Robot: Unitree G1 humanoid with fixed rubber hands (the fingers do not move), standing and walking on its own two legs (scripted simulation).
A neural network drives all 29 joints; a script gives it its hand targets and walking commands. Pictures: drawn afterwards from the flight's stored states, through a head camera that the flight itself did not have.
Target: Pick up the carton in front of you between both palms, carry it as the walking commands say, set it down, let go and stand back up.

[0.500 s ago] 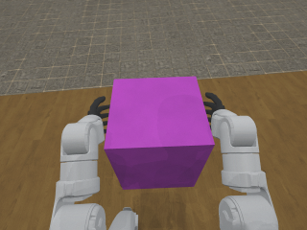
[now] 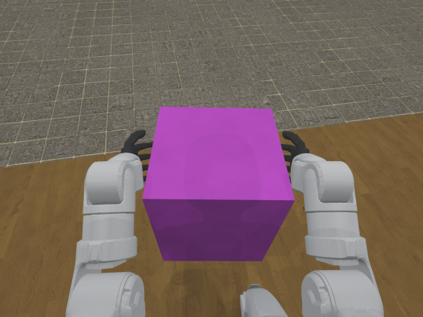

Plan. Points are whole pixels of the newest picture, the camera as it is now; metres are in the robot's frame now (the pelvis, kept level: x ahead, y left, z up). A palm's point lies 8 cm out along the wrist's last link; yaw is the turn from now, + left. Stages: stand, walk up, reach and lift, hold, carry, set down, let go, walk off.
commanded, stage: carry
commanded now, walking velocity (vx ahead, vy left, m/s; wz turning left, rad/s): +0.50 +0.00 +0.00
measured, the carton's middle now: (214, 189) +0.36 -0.01 +0.03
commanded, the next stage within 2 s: none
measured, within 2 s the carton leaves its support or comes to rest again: neither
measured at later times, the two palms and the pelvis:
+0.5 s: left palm (147, 89) +0.64 +0.13 +0.06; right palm (263, 83) +0.66 -0.17 +0.06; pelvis +0.29 -0.04 -0.03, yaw +1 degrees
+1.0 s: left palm (147, 37) +0.94 +0.16 +0.03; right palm (237, 38) +0.93 -0.14 +0.04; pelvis +0.58 +0.02 -0.06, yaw +0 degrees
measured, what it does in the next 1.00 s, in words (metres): goes down: right foot, then left foot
